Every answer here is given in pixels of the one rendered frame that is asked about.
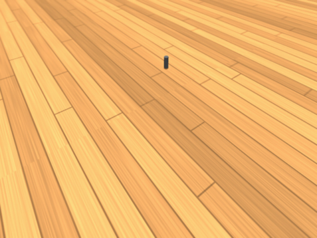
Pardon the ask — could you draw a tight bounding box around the can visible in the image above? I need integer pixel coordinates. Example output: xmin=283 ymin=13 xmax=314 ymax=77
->
xmin=164 ymin=56 xmax=168 ymax=68

